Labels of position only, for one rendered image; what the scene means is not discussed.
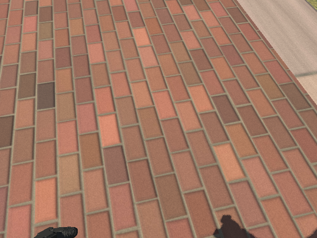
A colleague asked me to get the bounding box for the left robot hand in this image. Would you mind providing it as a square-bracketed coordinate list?
[34, 226, 78, 238]

